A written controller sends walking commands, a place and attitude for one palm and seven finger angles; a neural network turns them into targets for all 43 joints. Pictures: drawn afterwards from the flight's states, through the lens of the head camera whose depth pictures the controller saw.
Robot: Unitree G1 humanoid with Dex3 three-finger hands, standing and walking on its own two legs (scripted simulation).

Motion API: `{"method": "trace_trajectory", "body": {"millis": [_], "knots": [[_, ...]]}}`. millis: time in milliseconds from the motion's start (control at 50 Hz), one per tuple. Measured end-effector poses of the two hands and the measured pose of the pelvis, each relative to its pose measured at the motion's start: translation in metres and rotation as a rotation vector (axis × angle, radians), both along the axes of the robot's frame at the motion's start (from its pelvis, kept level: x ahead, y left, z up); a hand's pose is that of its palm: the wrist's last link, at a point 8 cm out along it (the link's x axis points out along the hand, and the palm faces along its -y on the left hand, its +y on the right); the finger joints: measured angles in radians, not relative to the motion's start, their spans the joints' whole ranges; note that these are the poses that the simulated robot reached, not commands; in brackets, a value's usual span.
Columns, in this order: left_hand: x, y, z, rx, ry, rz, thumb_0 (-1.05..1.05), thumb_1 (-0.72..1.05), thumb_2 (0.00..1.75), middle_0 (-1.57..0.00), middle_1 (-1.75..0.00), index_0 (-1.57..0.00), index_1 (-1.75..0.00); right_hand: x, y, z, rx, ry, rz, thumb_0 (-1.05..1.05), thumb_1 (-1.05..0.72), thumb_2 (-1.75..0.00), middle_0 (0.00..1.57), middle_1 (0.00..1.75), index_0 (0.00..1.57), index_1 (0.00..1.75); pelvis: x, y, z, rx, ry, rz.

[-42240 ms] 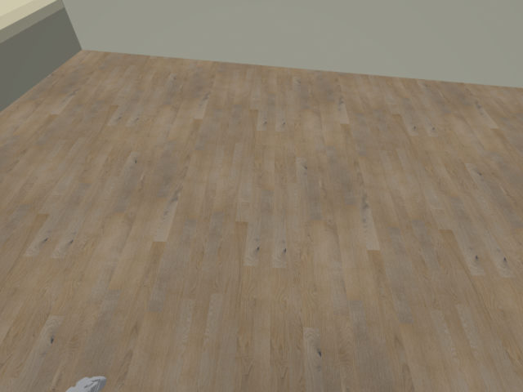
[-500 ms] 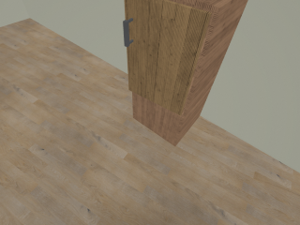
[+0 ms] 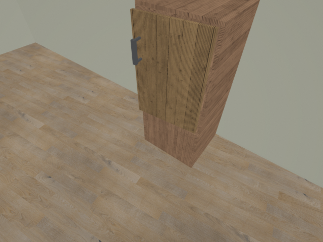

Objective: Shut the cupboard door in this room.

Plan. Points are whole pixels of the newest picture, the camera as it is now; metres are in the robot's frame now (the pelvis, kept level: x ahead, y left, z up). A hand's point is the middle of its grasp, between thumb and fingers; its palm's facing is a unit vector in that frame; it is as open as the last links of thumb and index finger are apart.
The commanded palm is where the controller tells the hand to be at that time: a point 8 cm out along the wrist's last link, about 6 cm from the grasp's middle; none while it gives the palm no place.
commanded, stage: let the arm hang, fingers relaxed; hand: left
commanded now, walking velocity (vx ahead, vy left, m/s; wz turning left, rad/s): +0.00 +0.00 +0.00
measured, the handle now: (136, 50) +0.92 +0.17 +0.04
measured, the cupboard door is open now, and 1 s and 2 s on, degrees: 6 6 6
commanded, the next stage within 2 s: look to check the result in 0.14 s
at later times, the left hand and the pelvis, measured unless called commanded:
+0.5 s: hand out of the picture -0.02 +0.16 -0.17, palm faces +0.01 -0.98 -0.19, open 7.4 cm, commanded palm none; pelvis +0.01 -0.01 +0.00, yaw +0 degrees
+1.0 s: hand out of the picture +0.02 +0.17 -0.18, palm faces +0.07 -0.98 -0.20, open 7.4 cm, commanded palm none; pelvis +0.02 -0.01 +0.00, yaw +3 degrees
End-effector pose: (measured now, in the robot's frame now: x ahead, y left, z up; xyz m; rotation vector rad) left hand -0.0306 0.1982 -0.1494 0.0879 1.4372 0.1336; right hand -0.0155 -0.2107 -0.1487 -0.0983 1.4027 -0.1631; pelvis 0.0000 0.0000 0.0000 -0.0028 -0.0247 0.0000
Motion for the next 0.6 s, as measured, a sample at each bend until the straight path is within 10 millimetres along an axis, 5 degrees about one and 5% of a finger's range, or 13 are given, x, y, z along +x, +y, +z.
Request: {"method": "trace_trajectory", "body": {"millis": [360, 600], "knots": [[0.003, 0.01, 0.004, 0.035, 0.032, -0.014, 0.0, 0.9, 0.9, -0.2, -0.3, -0.2, -0.3, -0.008, -0.01, 0.002, -0.01, 0.046, -0.01, 0.0, -0.91, -0.9, 0.2, 0.3, 0.2, 0.3, 0.005, -0.006, 0.001, -0.002, -0.002, -0.004], [0.013, 0.012, 0.005, 0.043, 0.028, -0.022, 0.0, 0.9, 0.9, -0.2, -0.3, -0.2, -0.3, 0.007, -0.014, 0.002, -0.013, 0.028, -0.003, 0.0, -0.9, -0.9, 0.2, 0.3, 0.2, 0.3, 0.01, -0.008, 0.002, -0.001, -0.003, -0.007]]}}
